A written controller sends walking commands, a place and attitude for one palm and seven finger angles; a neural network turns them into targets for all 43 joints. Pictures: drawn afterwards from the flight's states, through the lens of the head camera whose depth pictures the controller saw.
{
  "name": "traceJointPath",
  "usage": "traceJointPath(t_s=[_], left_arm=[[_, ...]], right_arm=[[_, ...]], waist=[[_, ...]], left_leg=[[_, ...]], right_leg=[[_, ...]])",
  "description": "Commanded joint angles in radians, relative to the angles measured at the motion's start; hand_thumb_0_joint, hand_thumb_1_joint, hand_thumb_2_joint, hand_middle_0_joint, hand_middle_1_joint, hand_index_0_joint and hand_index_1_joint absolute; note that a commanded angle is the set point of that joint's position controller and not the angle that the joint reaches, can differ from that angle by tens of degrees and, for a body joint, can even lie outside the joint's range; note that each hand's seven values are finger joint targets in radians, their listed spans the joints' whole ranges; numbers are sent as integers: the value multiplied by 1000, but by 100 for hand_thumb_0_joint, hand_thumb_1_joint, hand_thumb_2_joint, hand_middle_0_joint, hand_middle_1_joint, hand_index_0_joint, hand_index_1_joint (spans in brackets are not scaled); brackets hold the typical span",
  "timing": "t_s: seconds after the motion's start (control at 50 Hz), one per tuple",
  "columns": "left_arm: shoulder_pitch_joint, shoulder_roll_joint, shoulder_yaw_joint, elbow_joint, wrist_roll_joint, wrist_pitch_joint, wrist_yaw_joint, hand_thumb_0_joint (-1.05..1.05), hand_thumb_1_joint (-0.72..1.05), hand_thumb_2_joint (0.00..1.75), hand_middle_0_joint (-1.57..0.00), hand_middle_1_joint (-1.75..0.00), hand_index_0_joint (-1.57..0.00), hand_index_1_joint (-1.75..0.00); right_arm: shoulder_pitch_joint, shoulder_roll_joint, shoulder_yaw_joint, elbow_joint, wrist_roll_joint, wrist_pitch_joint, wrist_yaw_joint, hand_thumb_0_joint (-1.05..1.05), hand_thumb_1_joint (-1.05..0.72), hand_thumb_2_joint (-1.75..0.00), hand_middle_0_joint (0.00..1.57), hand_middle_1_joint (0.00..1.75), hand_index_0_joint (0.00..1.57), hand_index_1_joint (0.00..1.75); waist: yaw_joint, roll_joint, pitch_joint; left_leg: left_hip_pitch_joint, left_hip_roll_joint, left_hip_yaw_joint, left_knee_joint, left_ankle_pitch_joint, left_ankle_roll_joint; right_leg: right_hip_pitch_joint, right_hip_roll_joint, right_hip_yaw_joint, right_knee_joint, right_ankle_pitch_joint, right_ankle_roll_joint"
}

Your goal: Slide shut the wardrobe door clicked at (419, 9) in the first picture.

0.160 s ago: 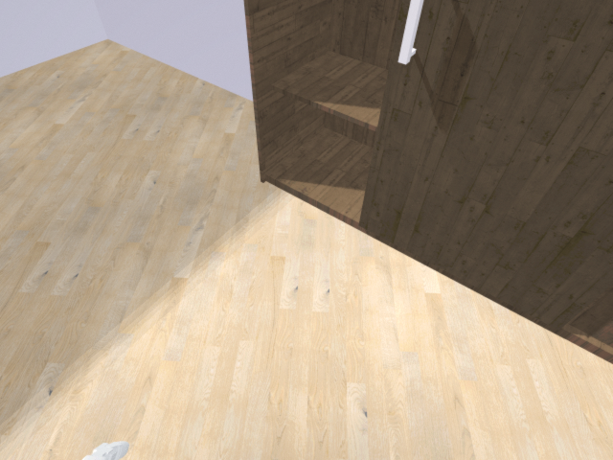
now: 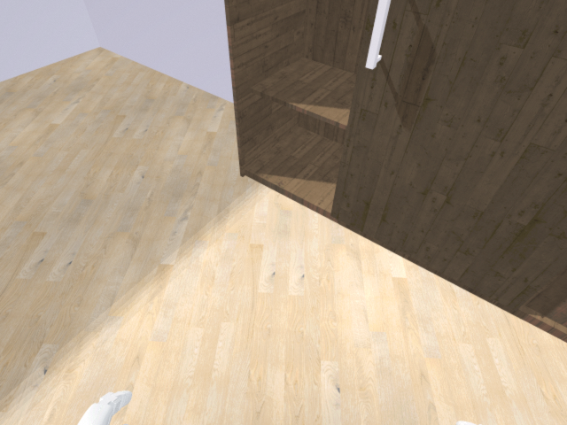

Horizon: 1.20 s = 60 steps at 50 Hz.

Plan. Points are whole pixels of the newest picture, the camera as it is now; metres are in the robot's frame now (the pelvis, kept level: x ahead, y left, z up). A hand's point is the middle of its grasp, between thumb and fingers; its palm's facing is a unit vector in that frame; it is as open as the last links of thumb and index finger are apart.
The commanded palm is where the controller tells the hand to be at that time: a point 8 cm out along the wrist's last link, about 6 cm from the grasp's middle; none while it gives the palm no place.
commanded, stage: stand and wait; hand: right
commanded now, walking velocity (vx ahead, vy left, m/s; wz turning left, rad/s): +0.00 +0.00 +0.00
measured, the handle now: (383, 19) +1.08 -0.21 +0.16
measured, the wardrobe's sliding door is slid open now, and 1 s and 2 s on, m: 0.54 0.54 0.54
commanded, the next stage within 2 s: look at it before walking up in 0.92 s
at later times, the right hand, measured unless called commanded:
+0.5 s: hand out of the picture +0.06 -0.23 -0.15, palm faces -0.02 +0.94 -0.34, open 7.4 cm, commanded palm none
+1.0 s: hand out of the picture +0.04 -0.23 -0.15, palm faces -0.04 +0.94 -0.33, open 7.4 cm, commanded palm none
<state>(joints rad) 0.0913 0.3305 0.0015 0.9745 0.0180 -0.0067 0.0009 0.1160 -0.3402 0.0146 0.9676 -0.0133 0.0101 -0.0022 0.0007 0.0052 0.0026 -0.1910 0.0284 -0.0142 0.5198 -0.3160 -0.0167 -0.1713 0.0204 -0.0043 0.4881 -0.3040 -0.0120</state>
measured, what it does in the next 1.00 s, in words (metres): stands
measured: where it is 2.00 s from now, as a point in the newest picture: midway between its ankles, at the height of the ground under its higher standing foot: outside the picture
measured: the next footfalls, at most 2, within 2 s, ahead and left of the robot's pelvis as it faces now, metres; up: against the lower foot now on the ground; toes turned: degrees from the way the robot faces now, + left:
none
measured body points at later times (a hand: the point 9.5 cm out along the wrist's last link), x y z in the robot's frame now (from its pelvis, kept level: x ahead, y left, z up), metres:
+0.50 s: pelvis -0.02 +0.01 +0.01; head -0.01 +0.02 +0.46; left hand +0.07 +0.31 -0.12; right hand +0.06 -0.28 -0.12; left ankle -0.02 +0.13 -0.74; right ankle -0.03 -0.11 -0.74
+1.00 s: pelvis -0.03 +0.01 +0.01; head -0.03 +0.01 +0.46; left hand +0.03 +0.31 -0.13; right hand +0.04 -0.28 -0.12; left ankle -0.02 +0.13 -0.74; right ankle -0.03 -0.11 -0.74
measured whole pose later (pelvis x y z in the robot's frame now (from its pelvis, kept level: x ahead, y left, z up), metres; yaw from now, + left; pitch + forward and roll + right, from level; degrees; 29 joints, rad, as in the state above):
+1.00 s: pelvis -0.03 +0.01 +0.01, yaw +0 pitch -2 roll +0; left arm 0.14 0.33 0.00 1.12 0.01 -0.01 0.00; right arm 0.14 -0.34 0.01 1.08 -0.01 0.00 0.00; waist 0.00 0.01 0.03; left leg -0.16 0.00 -0.01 0.39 -0.20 0.00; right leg -0.14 -0.01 0.00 0.37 -0.19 0.01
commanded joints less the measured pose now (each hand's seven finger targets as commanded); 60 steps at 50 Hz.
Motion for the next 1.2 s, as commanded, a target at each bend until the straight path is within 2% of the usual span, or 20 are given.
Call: traceJointPath(t_s=[0.0,0.2,0.44,0.58,0.68,0.76,1.18], left_arm=[[-45,210,47,-58,-1,-26,18,0,90,90,-20,-30,-20,-30],[-53,205,46,-22,-3,-26,18,0,90,90,-20,-30,-20,-30],[-36,209,40,32,-7,-25,17,0,90,90,-20,-30,-20,-30],[-30,211,37,55,-7,-23,14,0,90,90,-20,-30,-20,-30],[-19,211,36,64,-6,-25,12,0,90,90,-20,-30,-20,-30],[-16,211,35,69,-6,-24,11,0,90,90,-20,-30,-20,-30],[-8,210,36,83,-9,-29,11,0,90,90,-20,-30,-20,-30]], right_arm=[[-45,-210,-53,-56,1,-26,-15,0,-90,-90,20,30,20,30],[-39,-208,-54,-27,3,-32,-14,0,-90,-90,20,30,20,30],[-36,-212,-53,20,5,-34,-13,0,-90,-90,20,30,20,30],[-42,-213,-51,39,4,-33,-9,0,-90,-90,20,30,20,30],[-39,-213,-50,42,3,-35,-8,0,-90,-90,20,30,20,30],[-43,-212,-49,45,3,-34,-8,0,-90,-90,20,30,20,30],[-23,-206,-46,59,2,-36,-8,0,-90,-90,20,30,20,30]], waist=[[0,5,-69],[-1,-5,-89],[-3,1,-60],[-4,7,-2],[-2,10,-20],[-2,14,-6],[-3,-9,-23]], left_leg=[[36,81,-56,-71,333,49],[61,91,-75,-110,355,54],[70,94,-85,-154,311,53],[29,89,-101,-199,181,51],[30,89,-107,-209,161,51],[17,88,-111,-219,123,49],[37,87,-95,-210,183,43]], right_leg=[[30,-127,79,-78,362,-32],[61,-129,76,-95,341,-23],[54,-136,82,-134,283,-18],[24,-131,91,-167,182,-13],[31,-133,93,-170,179,-13],[21,-132,95,-178,154,-12],[27,-141,104,-185,190,-15]])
